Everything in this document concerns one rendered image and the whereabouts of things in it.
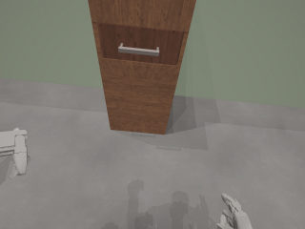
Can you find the robot left hand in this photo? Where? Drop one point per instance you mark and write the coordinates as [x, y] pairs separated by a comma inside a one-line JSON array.
[[12, 144]]

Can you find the cabinet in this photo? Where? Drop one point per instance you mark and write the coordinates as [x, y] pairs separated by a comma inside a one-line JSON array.
[[139, 95]]

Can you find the handle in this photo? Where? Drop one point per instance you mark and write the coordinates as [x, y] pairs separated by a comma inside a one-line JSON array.
[[138, 51]]

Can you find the drawer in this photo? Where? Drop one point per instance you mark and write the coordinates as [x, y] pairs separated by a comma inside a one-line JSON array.
[[113, 35]]

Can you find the robot right hand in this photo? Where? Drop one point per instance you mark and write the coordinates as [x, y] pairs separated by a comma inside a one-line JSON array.
[[239, 219]]

